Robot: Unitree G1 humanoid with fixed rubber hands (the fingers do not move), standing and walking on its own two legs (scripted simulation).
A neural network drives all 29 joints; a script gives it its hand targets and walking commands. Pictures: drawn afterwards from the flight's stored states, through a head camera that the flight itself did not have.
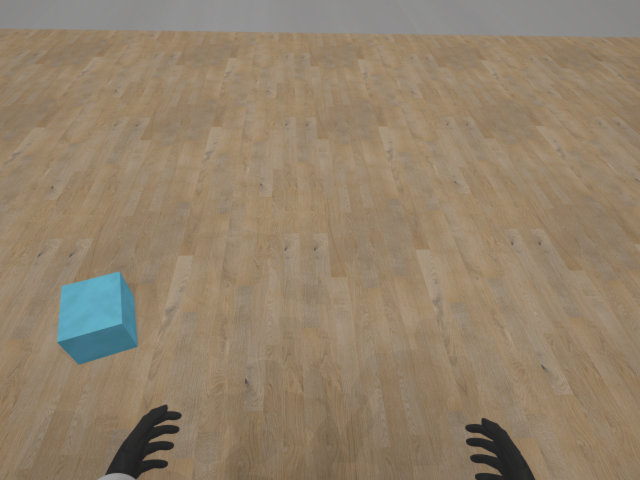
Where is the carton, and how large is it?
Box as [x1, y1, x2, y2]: [57, 272, 137, 364]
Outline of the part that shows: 119,272 64,285 61,288 57,342 79,364 137,346 133,296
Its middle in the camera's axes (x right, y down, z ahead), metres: -0.75 +0.27 +1.29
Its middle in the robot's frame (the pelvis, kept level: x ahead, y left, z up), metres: +0.72 +0.75 -0.68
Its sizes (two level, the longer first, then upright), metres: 0.218 0.181 0.153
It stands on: the floor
